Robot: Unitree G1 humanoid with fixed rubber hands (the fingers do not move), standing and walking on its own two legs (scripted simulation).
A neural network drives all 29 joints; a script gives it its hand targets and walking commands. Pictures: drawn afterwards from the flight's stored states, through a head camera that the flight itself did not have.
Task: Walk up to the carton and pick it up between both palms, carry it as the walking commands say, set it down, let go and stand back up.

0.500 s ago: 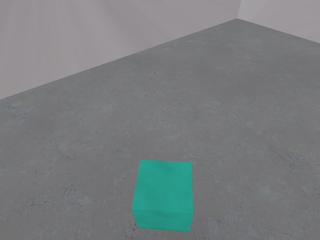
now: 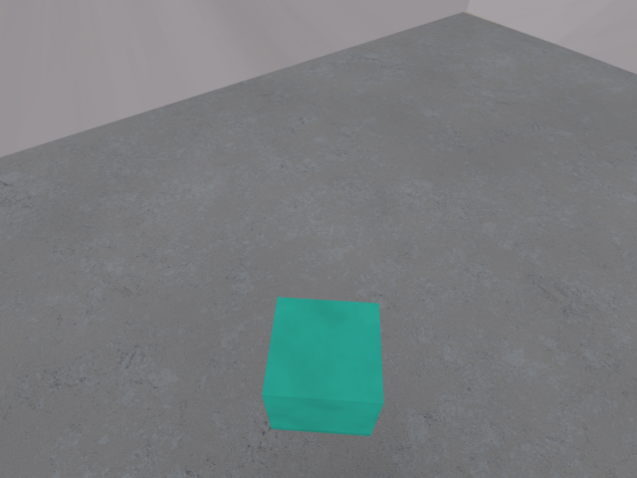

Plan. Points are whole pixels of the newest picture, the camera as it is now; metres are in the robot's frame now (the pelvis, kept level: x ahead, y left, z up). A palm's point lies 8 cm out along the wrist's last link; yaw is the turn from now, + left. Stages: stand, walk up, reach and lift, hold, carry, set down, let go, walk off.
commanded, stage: walk up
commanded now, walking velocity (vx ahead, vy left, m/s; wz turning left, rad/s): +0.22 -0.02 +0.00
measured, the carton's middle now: (324, 367) +0.52 +0.01 -0.63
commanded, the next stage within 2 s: stand in 0.90 s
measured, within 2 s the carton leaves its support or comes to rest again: neither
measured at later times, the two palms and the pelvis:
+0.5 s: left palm out of the picture +0.09 +0.20 -0.13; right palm out of the picture +0.09 -0.27 -0.15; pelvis +0.07 -0.04 -0.01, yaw +0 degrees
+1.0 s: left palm out of the picture +0.10 +0.22 -0.14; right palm out of the picture +0.10 -0.26 -0.15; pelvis +0.08 -0.02 -0.01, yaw -1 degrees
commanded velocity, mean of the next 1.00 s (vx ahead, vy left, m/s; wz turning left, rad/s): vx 0.07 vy -0.01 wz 0.00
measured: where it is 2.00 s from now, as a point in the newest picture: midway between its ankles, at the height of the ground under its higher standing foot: outside the picture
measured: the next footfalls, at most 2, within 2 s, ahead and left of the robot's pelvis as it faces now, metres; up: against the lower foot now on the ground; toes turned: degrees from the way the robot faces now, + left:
right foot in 0.38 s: +0.03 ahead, -0.15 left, +0.00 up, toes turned -5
left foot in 0.62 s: +0.14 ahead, +0.09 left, +0.00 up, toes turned -3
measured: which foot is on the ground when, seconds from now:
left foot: down 0.00-0.38, up 0.40-0.60, down 0.62-1.00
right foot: up 0.00-0.36, down 0.38-1.00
